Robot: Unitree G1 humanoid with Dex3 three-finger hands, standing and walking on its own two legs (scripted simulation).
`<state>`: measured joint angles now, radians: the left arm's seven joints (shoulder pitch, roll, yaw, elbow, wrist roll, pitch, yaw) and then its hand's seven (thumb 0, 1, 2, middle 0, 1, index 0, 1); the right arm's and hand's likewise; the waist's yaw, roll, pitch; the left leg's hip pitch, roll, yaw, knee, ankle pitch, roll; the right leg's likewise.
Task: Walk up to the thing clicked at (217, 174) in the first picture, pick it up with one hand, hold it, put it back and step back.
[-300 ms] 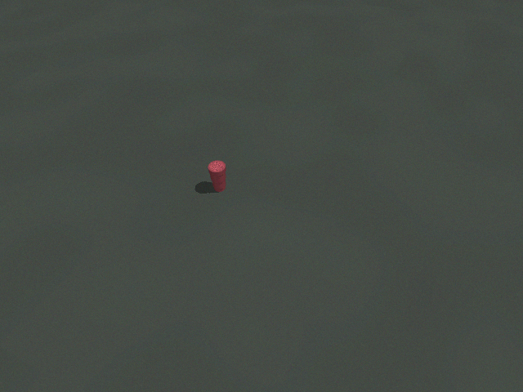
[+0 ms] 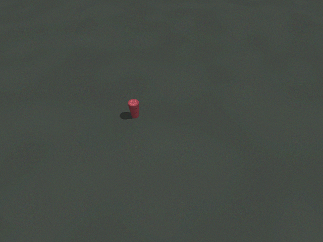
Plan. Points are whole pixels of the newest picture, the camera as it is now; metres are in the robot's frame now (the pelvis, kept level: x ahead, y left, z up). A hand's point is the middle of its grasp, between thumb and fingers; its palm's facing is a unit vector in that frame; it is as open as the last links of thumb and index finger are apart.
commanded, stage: stand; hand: left
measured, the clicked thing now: (134, 109) +1.23 +0.24 -0.70
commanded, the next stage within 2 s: walk up in 0.82 s
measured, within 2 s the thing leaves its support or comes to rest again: neither
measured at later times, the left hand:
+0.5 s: hand out of the picture +0.07 +0.25 -0.16, palm faces -0.02 -0.94 -0.34, open 7.4 cm
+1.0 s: hand out of the picture +0.09 +0.27 -0.15, palm faces -0.03 -0.93 -0.37, open 7.4 cm
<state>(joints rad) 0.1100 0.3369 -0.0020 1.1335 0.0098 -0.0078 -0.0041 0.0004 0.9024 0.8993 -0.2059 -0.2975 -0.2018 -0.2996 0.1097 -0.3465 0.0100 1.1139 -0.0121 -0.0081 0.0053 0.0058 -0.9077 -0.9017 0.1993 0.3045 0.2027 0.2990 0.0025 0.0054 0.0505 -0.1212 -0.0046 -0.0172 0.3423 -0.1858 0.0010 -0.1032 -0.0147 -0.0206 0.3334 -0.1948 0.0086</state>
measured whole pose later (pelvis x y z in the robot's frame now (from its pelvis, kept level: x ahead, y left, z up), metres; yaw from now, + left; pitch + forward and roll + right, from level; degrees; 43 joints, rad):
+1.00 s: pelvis +0.02 -0.01 -0.01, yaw +0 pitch -1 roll +2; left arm 0.19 0.41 0.06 1.04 0.03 -0.02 -0.06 0.00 0.90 0.90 -0.21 -0.30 -0.20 -0.30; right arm 0.21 -0.37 -0.07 1.02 -0.04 -0.03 0.06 0.01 -0.91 -0.90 0.20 0.30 0.21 0.30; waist -0.01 -0.02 0.04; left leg -0.14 -0.02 -0.01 0.43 -0.28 0.04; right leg -0.28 -0.04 -0.01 0.67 -0.49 -0.04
